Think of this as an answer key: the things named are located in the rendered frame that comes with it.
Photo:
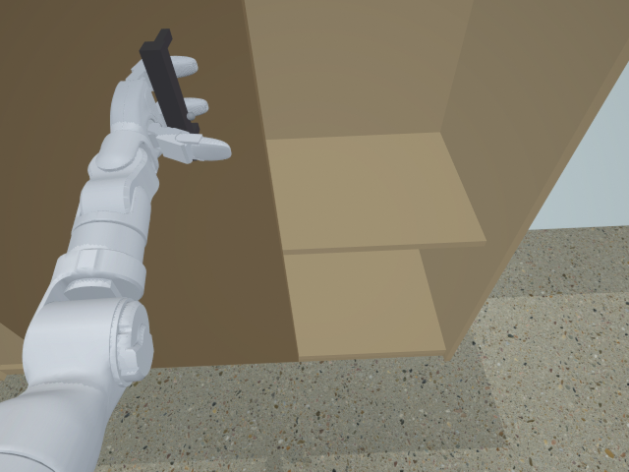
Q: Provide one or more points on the left robot forearm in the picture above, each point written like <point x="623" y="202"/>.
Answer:
<point x="105" y="254"/>

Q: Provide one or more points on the wardrobe door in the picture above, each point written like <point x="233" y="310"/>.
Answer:
<point x="11" y="347"/>
<point x="216" y="290"/>

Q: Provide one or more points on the handle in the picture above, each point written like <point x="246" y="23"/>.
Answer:
<point x="161" y="73"/>

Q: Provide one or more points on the left robot upper arm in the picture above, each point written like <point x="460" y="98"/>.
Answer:
<point x="81" y="356"/>

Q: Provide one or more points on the robot left hand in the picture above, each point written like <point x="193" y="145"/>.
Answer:
<point x="133" y="108"/>

